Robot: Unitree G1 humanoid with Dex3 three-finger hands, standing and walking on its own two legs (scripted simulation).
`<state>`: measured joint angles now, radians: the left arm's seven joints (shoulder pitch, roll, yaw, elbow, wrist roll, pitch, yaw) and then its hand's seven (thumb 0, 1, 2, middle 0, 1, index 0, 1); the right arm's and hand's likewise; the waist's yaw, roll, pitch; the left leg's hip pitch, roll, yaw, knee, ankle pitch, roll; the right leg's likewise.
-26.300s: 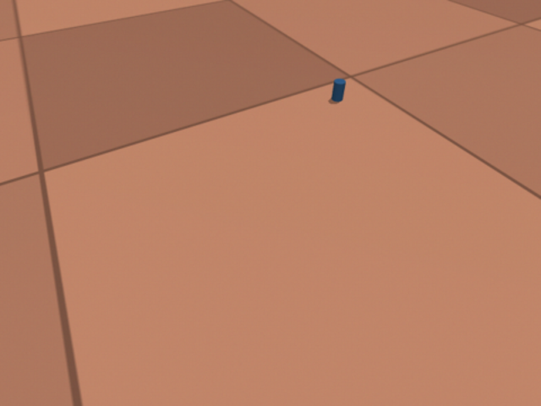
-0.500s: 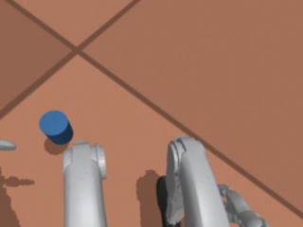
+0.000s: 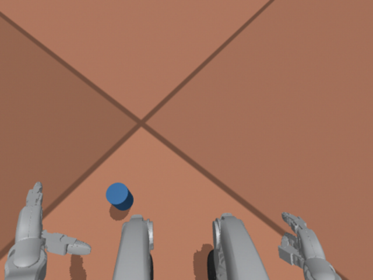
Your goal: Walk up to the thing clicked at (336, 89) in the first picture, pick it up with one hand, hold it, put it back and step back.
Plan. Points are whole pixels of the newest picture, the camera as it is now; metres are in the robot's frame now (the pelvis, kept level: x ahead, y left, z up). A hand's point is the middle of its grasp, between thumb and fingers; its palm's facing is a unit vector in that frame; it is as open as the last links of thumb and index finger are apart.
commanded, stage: home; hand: left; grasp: from the side
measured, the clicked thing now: (120, 197) +0.40 +0.24 -0.49
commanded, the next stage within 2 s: none
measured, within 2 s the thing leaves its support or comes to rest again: neither
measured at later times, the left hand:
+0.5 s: hand (41, 226) +0.24 +0.21 +0.10, palm faces +0.15 -0.94 -0.31, open 17.5 cm
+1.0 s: hand (39, 252) +0.21 +0.20 +0.11, palm faces +0.15 -0.95 -0.28, open 17.4 cm
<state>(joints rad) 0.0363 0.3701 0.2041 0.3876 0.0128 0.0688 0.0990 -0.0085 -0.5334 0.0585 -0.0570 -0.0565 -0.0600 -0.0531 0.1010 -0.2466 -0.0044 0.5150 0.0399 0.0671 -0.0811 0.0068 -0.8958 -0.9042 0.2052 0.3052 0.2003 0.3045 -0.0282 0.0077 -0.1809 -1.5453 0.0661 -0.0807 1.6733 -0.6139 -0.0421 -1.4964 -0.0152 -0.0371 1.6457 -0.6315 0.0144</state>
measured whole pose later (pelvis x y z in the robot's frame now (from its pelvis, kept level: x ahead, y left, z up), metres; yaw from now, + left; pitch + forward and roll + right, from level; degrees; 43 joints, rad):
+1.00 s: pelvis +0.05 +0.01 +0.16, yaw +3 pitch +7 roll -3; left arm 0.48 0.21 -0.01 -0.03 -0.01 0.27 0.14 -0.01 -0.53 0.06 -0.05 -0.06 -0.06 -0.05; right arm 0.28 -0.20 0.03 0.49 0.01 -0.11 -0.17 0.01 -0.90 -0.90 0.21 0.30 0.20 0.30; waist -0.02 0.03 -0.11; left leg -0.65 0.06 -0.04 0.97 -0.45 -0.03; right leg -0.58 -0.02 -0.05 0.91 -0.44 0.03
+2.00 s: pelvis +0.05 +0.00 +0.16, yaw +2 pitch +7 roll -2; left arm 0.48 0.20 -0.01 -0.01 -0.01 0.24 0.13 -0.01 -0.53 0.06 -0.05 -0.06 -0.06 -0.06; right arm 0.29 -0.20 0.03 0.52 0.00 -0.13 -0.18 0.01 -0.90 -0.90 0.20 0.30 0.20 0.30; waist -0.02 0.03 -0.11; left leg -0.65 0.06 -0.04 0.97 -0.45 -0.03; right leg -0.59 -0.02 -0.05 0.92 -0.45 0.02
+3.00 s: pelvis +0.05 +0.01 +0.20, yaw +3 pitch -2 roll +0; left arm 0.25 0.33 0.02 0.87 0.04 0.00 0.02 0.01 0.86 0.89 -0.20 -0.30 -0.20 -0.30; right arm 0.22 -0.32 -0.04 0.94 -0.05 0.00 -0.01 0.01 -0.90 -0.90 0.20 0.30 0.20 0.30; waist 0.01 -0.01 0.04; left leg -0.33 0.03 0.00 0.68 -0.32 -0.02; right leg -0.30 -0.05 -0.03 0.68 -0.35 0.03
